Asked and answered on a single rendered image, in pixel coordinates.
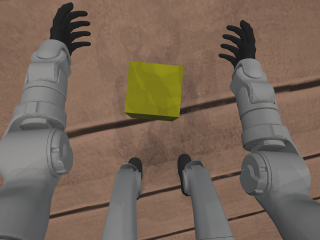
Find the carton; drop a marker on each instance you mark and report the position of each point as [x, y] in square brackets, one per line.
[154, 91]

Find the left robot thigh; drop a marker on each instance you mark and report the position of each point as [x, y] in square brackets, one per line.
[121, 218]

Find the right robot thigh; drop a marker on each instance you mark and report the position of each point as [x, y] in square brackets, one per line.
[210, 220]

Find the right robot hand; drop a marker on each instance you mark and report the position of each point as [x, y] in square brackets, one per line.
[246, 43]

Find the robot left upper arm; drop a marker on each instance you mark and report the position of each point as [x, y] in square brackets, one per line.
[31, 163]

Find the robot left forearm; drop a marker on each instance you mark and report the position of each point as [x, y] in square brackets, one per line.
[44, 92]

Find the left robot hand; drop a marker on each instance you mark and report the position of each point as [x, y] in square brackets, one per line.
[62, 27]

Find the robot right forearm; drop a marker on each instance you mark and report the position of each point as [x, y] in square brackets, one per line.
[258, 110]

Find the robot thigh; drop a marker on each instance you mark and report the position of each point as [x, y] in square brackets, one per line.
[210, 220]
[121, 218]

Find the robot right upper arm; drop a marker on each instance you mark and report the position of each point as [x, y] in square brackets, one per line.
[280, 182]

